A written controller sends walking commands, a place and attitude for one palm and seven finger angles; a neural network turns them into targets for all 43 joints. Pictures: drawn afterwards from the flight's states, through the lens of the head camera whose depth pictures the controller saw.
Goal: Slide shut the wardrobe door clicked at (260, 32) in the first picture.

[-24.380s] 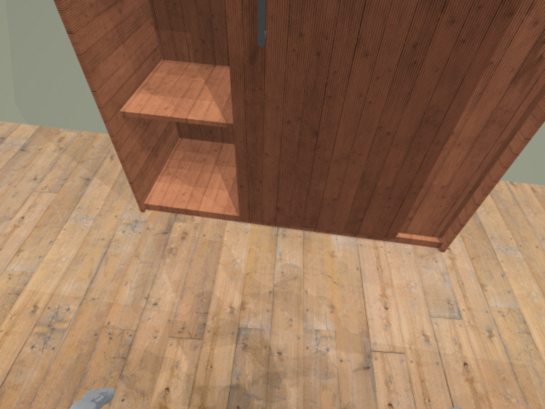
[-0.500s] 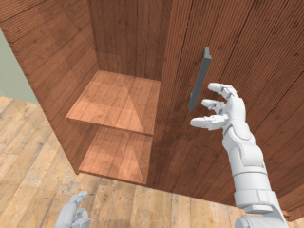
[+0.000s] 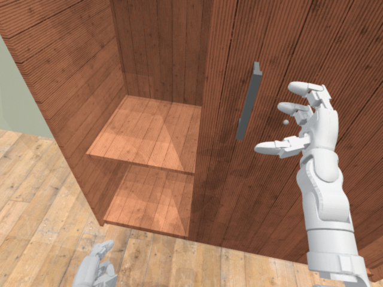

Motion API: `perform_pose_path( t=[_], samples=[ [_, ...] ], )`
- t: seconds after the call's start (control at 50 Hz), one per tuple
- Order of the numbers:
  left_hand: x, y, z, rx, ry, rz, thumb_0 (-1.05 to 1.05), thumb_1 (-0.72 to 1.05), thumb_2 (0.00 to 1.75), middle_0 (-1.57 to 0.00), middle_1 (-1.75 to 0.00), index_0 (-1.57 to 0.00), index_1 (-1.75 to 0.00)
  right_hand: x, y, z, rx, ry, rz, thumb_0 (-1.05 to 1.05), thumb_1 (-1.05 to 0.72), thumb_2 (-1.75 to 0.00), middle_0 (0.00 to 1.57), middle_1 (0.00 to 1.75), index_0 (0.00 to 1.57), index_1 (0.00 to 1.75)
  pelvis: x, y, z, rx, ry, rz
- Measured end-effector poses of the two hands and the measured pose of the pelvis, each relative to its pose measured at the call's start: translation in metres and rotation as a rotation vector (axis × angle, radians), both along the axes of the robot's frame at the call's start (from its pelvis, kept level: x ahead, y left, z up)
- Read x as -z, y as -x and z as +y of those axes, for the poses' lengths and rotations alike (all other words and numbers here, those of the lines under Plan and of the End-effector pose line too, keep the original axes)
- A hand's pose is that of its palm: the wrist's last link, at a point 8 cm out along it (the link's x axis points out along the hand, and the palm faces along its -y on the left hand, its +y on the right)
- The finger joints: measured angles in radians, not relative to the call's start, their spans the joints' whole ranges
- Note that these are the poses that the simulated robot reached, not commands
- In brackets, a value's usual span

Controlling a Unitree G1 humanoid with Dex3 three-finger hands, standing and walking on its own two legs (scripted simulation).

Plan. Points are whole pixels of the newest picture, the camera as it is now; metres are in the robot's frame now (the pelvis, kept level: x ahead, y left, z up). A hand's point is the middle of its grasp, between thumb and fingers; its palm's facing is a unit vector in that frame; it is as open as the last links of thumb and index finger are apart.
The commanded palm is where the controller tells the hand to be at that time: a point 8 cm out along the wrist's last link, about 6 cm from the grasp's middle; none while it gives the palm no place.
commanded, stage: move the hooked fingers beside the handle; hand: right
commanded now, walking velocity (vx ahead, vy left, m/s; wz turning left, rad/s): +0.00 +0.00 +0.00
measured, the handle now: (247, 103) +0.46 -0.09 +0.18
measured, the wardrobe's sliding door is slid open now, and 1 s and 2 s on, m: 0.47 0.47 0.47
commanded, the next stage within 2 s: feel for the door with the fingertips in 0.14 s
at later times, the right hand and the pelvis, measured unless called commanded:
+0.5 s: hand (263, 112) +0.41 -0.12 +0.20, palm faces +0.10 +0.99 +0.01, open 14.0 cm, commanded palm +0.37 -0.16 +0.18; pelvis +0.00 -0.01 +0.00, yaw -1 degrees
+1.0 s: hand (251, 116) +0.41 -0.09 +0.18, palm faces +0.12 +0.99 +0.06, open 14.0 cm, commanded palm +0.39 -0.15 +0.18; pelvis +0.00 +0.00 +0.00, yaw +0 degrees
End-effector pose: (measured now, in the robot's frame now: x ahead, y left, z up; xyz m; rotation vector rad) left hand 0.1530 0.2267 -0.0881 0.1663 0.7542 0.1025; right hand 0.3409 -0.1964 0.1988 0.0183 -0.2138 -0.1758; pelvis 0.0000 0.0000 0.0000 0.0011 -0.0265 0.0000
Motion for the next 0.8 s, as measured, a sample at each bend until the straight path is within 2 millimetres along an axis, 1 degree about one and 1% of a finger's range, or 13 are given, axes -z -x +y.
perform_pose_path(
  t=[0.04, 0.08, 0.12, 0.18, 0.24, 0.28, 0.36, 0.42, 0.46, 0.52, 0.62, 0.72, 0.8],
  samples=[
    [0.001, 0.0, -0.002, -0.001, 0.007, 0.007, 0.01, 0.9, 0.9, -0.2, -0.3, -0.2, -0.3, -0.017, -0.006, -0.008, 0.007, 0.024, -0.008, -0.02, 0.5, -0.3, 0.3, 1.2, 0.3, 1.2, 0.0, 0.0, 0.0, 0.008, -0.003, -0.008],
    [0.002, 0.001, -0.003, -0.001, 0.012, 0.022, 0.01, 0.9, 0.9, -0.2, -0.3, -0.2, -0.3, -0.018, -0.015, -0.014, 0.0, 0.025, 0.069, -0.01, 0.5, -0.3, 0.3, 1.2, 0.3, 1.2, 0.0, 0.001, 0.0, 0.018, -0.005, -0.011],
    [0.004, 0.002, -0.004, -0.002, 0.013, 0.036, 0.01, 0.9, 0.9, -0.2, -0.3, -0.2, -0.3, -0.003, -0.023, -0.017, -0.017, 0.002, 0.194, -0.01, 0.5, -0.3, 0.3, 1.2, 0.3, 1.2, -0.001, 0.002, -0.002, 0.026, -0.007, -0.007],
    [0.006, 0.006, -0.002, -0.008, 0.01, 0.044, 0.01, 0.9, 0.9, -0.2, -0.3, -0.2, -0.3, 0.033, -0.025, -0.012, -0.044, -0.037, 0.34, -0.01, 0.5, -0.3, 0.3, 1.2, 0.3, 1.2, -0.001, 0.005, -0.004, 0.025, -0.008, 0.005],
    [0.006, 0.01, -0.001, -0.016, 0.002, 0.042, 0.01, 0.9, 0.9, -0.2, -0.3, -0.2, -0.3, 0.055, -0.018, 0.001, -0.06, -0.054, 0.329, -0.01, 0.5, -0.3, 0.3, 1.2, 0.3, 1.2, -0.001, 0.006, -0.006, 0.012, -0.006, 0.014],
    [0.007, 0.013, -0.001, -0.016, -0.004, 0.039, 0.01, 0.9, 0.9, -0.2, -0.3, -0.2, -0.3, 0.049, -0.015, 0.009, -0.058, -0.054, 0.234, -0.01, 0.5, -0.3, 0.3, 1.2, 0.3, 1.2, 0.0, 0.006, -0.007, 0.003, -0.004, 0.017],
    [0.009, 0.018, -0.003, -0.016, 0.001, 0.049, 0.01, 0.9, 0.9, -0.2, -0.3, -0.2, -0.3, 0.011, -0.016, 0.018, -0.047, -0.024, 0.042, -0.02, 0.5, -0.3, 0.3, 1.2, 0.3, 1.2, 0.0, 0.002, -0.007, -0.002, -0.002, 0.014],
    [0.011, 0.02, -0.005, -0.023, 0.013, 0.067, 0.01, 0.9, 0.9, -0.2, -0.3, -0.2, -0.3, -0.009, -0.028, 0.021, -0.049, 0.015, 0.043, -0.02, 0.5, -0.3, 0.3, 1.2, 0.3, 1.2, 0.0, 0.0, -0.007, 0.004, -0.004, 0.007],
    [0.013, 0.02, -0.007, -0.027, 0.021, 0.082, 0.01, 0.9, 0.9, -0.2, -0.3, -0.2, -0.3, -0.008, -0.037, 0.024, -0.059, 0.019, 0.118, -0.01, 0.5, -0.3, 0.3, 1.2, 0.3, 1.2, -0.001, -0.001, -0.008, 0.008, -0.006, 0.006],
    [0.015, 0.019, -0.007, -0.032, 0.029, 0.09, 0.01, 0.9, 0.9, -0.2, -0.3, -0.2, -0.3, 0.011, -0.042, 0.033, -0.083, -0.015, 0.246, -0.01, 0.5, -0.3, 0.3, 1.2, 0.3, 1.2, -0.001, -0.002, -0.009, 0.007, -0.006, 0.01],
    [0.011, 0.012, -0.007, -0.03, 0.033, 0.064, 0.01, 0.9, 0.9, -0.2, -0.3, -0.2, -0.3, 0.037, -0.028, 0.046, -0.083, -0.067, 0.261, -0.01, 0.5, -0.3, 0.3, 1.2, 0.3, 1.2, -0.001, -0.004, -0.008, -0.009, -0.003, 0.015],
    [0.006, 0.004, -0.007, -0.002, 0.03, 0.041, 0.01, 0.9, 0.9, -0.2, -0.3, -0.2, -0.3, 0.018, -0.019, 0.046, -0.035, -0.034, 0.111, -0.02, 0.5, -0.3, 0.3, 1.2, 0.3, 1.2, 0.0, -0.003, -0.003, -0.01, 0.0, 0.008],
    [0.005, -0.001, -0.007, 0.007, 0.025, 0.046, 0.01, 0.9, 0.9, -0.2, -0.3, -0.2, -0.3, 0.0, -0.027, 0.039, -0.013, 0.024, 0.111, -0.01, 0.5, -0.3, 0.3, 1.2, 0.3, 1.2, 0.0, -0.003, 0.0, 0.004, -0.003, -0.002]
  ],
)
